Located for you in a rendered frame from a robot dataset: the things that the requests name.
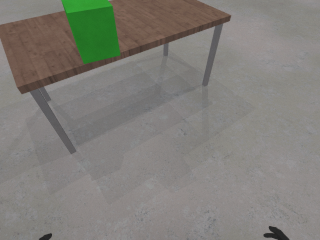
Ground table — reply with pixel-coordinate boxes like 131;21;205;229
0;0;231;154

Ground carton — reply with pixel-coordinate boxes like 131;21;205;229
61;0;121;64

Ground right robot hand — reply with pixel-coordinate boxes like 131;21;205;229
263;226;290;240

